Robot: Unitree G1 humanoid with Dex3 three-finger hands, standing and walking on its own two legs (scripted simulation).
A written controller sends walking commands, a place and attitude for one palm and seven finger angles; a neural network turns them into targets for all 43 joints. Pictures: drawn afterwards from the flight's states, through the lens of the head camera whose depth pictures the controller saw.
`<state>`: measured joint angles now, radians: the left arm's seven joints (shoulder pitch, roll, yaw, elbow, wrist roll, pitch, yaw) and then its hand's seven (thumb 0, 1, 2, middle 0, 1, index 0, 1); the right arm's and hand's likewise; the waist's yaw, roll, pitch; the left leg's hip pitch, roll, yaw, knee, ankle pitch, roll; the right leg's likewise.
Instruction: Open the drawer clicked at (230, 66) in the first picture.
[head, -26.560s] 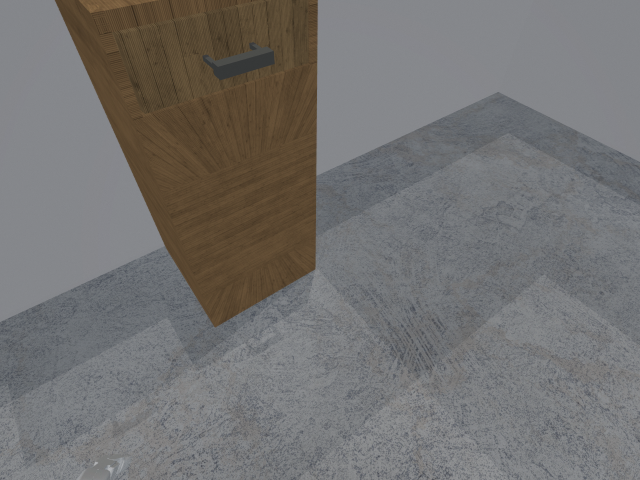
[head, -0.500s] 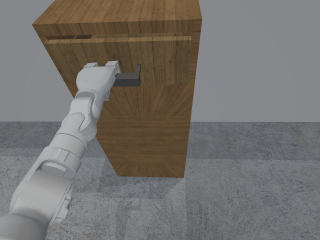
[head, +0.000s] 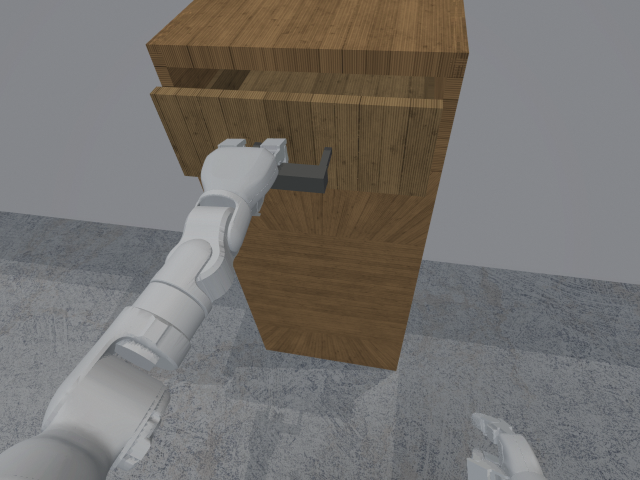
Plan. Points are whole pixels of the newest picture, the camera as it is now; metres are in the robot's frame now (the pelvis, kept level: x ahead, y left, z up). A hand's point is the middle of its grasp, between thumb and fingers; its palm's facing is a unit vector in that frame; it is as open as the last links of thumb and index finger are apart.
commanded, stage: pull the drawer open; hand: left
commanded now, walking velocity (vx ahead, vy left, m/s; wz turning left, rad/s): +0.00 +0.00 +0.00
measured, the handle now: (286, 164) +0.49 +0.09 +0.14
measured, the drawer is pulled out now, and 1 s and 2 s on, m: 0.07 0.14 0.22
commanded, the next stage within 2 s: none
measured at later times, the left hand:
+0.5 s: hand (240, 237) +0.38 +0.13 +0.11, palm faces +0.08 -0.13 -0.99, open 5.9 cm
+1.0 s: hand (233, 249) +0.36 +0.14 +0.12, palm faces +0.04 -0.10 -0.99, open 5.9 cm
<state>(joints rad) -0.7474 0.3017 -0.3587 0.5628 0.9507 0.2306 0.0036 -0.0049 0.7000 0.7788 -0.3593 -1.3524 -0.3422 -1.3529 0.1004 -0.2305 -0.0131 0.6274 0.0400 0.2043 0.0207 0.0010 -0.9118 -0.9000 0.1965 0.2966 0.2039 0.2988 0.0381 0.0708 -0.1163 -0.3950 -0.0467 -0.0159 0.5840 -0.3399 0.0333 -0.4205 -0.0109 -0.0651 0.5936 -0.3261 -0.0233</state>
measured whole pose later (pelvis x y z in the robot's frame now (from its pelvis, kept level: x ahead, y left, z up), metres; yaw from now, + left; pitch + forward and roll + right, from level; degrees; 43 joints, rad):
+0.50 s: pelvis +0.01 +0.00 +0.00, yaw -3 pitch +7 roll +0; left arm -0.29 0.36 -0.23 0.07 0.95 0.25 0.03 0.01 0.74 0.79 -0.28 -1.37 -0.32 -1.33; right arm 0.18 -0.27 -0.04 0.62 0.05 0.22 0.07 0.01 -0.91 -0.90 0.19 0.30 0.20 0.30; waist 0.02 0.09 -0.10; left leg -0.31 -0.02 0.03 0.54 -0.35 0.03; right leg -0.36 0.01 -0.01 0.56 -0.32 -0.02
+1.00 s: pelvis -0.01 +0.00 +0.00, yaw -1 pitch +4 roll +0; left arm -0.38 0.35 -0.29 0.13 0.97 0.24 -0.03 0.01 0.72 0.79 -0.32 -1.35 -0.34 -1.33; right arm 0.07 -0.21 0.04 0.60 0.04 0.22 0.03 0.00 -0.91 -0.90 0.20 0.30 0.20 0.30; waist 0.06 0.08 -0.08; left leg -0.31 -0.03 0.00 0.57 -0.34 0.03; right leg -0.35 0.00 -0.04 0.59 -0.32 -0.03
